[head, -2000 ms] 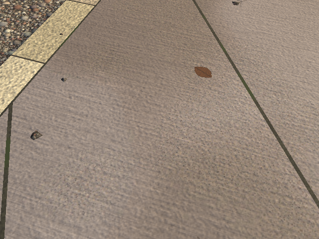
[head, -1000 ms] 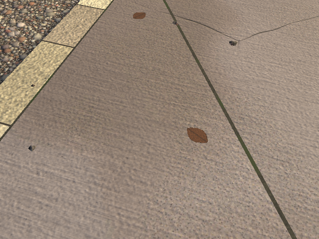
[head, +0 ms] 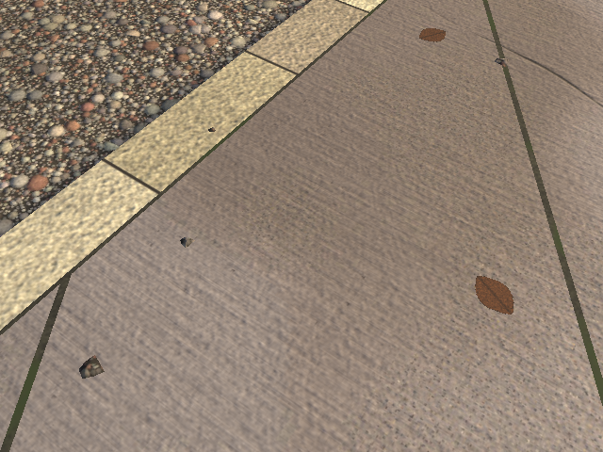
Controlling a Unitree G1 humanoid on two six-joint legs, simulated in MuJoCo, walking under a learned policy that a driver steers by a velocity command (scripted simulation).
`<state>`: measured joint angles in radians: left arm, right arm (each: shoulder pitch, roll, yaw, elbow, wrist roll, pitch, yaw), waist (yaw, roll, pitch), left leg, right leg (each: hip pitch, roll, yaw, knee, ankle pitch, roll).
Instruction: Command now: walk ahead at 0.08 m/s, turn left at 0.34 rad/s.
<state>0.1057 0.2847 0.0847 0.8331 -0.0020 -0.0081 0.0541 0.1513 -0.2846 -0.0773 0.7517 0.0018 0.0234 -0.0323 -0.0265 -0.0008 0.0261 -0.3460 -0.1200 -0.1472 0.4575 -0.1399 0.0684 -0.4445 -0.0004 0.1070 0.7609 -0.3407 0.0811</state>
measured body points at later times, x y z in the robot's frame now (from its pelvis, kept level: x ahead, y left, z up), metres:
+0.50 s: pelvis +0.13 +0.02 +0.00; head +0.16 +0.02 +0.45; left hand +0.07 +0.29 -0.13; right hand +0.37 -0.20 -0.09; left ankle +0.21 +0.15 -0.73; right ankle +0.01 -0.14 -0.74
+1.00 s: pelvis +0.39 +0.05 -0.02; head +0.43 +0.04 +0.43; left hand +0.61 +0.27 -0.10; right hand +0.38 -0.23 -0.15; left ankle +0.21 +0.15 -0.73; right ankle +0.55 -0.05 -0.74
